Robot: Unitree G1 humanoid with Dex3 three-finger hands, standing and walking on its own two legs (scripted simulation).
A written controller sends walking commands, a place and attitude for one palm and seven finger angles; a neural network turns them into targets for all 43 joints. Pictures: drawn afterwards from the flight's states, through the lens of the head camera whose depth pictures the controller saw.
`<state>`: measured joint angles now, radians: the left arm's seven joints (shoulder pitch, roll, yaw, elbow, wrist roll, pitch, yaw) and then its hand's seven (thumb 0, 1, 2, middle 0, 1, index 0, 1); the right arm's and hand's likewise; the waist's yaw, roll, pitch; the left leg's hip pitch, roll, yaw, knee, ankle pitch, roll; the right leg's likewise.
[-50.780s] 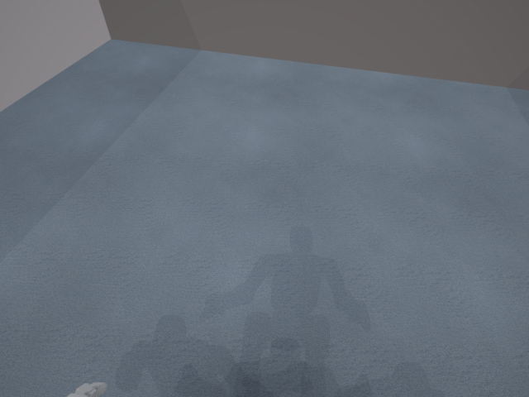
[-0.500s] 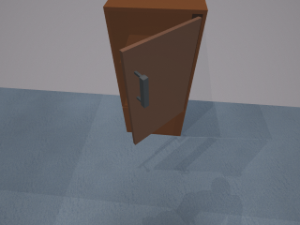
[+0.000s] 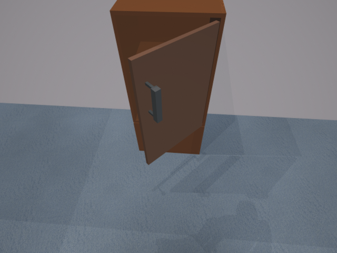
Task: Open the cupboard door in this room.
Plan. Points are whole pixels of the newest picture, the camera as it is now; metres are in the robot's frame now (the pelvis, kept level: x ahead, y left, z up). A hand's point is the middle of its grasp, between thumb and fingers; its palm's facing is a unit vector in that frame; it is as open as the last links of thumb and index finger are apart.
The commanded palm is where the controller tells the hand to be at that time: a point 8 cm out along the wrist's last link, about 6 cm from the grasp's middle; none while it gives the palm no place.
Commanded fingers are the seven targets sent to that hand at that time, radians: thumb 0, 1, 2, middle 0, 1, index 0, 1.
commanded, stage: walk to a spot facing it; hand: left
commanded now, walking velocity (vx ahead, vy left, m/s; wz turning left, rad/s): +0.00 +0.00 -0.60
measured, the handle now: (153, 102) +0.59 +0.09 -0.01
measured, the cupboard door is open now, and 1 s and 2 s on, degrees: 46 46 46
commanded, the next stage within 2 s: none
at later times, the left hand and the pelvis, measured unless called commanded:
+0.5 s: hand out of the picture +0.09 +0.18 -0.18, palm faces -0.20 -0.94 -0.27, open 7.4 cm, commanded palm none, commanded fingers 0.00 0.90 0.90 -0.20 -0.30 -0.20 -0.30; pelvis -0.02 -0.01 -0.02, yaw -16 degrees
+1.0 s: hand (129, 243) +0.18 +0.13 -0.18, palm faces -0.53 -0.80 -0.28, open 7.4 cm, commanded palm none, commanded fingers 0.00 0.90 0.90 -0.20 -0.30 -0.20 -0.30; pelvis -0.03 +0.00 -0.02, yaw -34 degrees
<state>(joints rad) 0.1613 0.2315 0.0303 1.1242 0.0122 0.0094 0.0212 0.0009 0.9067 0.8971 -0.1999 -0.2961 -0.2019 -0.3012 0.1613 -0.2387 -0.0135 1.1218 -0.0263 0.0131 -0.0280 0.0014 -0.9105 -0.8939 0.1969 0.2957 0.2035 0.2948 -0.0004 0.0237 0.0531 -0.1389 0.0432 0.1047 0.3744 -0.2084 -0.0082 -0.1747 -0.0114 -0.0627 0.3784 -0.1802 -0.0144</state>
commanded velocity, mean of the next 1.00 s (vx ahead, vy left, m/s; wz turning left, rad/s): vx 0.00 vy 0.00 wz -0.60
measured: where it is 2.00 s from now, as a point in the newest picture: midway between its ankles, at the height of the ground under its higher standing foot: outside the picture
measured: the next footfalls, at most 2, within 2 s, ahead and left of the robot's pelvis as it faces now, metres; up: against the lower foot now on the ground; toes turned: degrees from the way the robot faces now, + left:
left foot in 0.64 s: +0.06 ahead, +0.12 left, +0.00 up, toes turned -21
right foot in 0.88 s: -0.03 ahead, -0.16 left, +0.00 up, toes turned -30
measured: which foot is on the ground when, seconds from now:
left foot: down 0.00-0.36, up 0.38-0.62, down 0.64-0.88, up 0.90-1.00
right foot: down 0.00-0.62, up 0.64-0.86, down 0.88-1.00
